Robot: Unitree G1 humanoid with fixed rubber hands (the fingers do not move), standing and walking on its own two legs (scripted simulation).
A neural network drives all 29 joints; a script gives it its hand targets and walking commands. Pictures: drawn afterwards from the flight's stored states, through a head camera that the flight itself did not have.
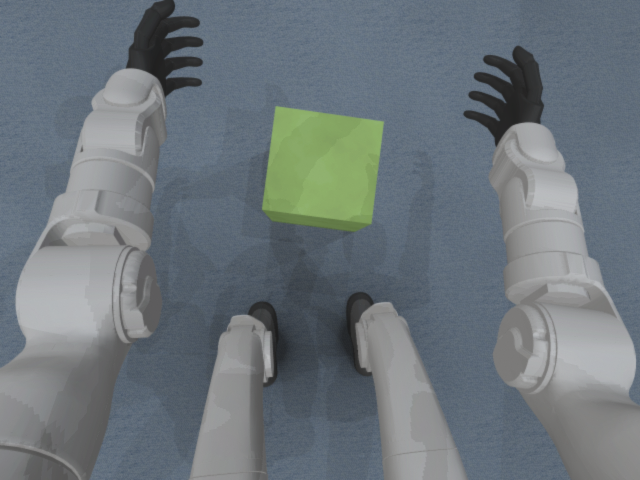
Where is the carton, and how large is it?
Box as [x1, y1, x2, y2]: [262, 106, 383, 231]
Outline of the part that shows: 276,106 262,209 274,221 355,231 371,223 383,121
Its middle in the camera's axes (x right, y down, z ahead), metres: +0.00 -0.14 +0.87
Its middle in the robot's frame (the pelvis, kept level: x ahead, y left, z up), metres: +0.51 -0.05 -0.52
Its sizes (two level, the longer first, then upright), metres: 0.210 0.200 0.250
